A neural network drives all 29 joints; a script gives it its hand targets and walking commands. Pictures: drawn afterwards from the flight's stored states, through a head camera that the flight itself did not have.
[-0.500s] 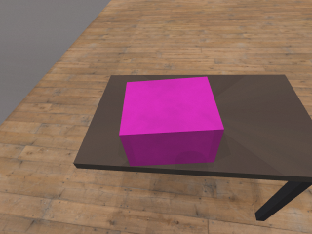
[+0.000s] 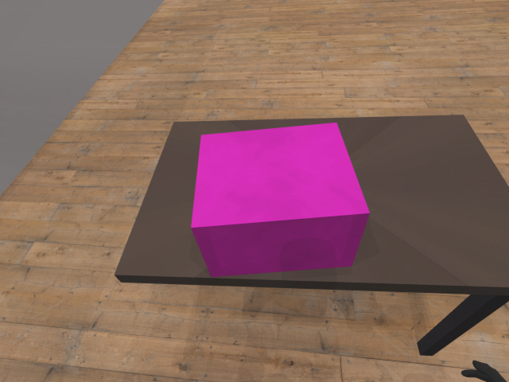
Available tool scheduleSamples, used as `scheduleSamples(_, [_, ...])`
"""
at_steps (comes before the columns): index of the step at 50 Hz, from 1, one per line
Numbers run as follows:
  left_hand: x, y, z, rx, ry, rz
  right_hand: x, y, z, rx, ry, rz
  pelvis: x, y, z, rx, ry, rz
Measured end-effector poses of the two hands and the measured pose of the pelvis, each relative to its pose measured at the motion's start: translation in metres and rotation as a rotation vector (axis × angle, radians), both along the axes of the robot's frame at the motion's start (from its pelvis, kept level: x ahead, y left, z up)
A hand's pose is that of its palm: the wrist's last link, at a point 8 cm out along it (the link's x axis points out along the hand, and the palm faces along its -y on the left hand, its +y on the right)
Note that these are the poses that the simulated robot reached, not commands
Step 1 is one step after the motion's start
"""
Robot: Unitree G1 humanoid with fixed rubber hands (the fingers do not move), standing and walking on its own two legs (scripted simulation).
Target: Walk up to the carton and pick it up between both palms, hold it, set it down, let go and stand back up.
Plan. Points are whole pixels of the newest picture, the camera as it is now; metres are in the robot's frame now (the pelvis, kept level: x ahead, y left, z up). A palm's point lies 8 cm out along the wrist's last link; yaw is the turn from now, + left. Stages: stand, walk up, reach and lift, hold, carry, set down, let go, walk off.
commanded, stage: walk up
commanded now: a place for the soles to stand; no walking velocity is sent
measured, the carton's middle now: (274, 198) +0.48 -0.01 -0.04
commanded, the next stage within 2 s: reach and lift in 1.02 s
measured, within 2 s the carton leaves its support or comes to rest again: neither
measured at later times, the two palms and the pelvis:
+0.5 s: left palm out of the picture +0.07 +0.34 -0.06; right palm out of the picture +0.10 -0.33 -0.09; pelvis +0.00 -0.01 +0.00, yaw +0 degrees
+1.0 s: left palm out of the picture +0.11 +0.33 -0.06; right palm out of the picture +0.11 -0.34 -0.09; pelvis +0.01 -0.01 +0.00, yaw -1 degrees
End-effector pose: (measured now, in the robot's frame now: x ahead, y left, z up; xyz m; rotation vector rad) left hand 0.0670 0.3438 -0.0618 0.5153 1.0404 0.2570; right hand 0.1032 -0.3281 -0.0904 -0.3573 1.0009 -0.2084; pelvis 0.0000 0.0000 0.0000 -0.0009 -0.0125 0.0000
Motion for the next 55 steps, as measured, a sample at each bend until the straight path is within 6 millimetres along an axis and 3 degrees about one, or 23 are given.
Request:
scheduleSamples(24, [0.007,-0.007,0.000,-0.010,0.002,-0.016,0.001,-0.005,0.001,-0.006,-0.010,-0.009,0.001,-0.004,0.000,0.001,0.001,-0.008])
scheduleSamples(41, [0.034,-0.017,0.001,-0.026,-0.027,-0.034,0.007,-0.011,0.002,-0.013,-0.018,-0.011,0.007,-0.009,0.001,0.008,0.009,-0.010])
scheduleSamples(52, [0.038,-0.018,0.001,-0.030,-0.032,-0.036,0.008,-0.012,0.003,-0.018,-0.022,-0.011,0.007,-0.009,0.001,0.008,0.009,-0.010])
scheduleSamples(55, [0.044,-0.017,-0.006,-0.029,0.057,0.030,0.011,-0.013,-0.002,-0.032,-0.038,0.041,0.004,-0.009,0.000,0.006,0.000,-0.011])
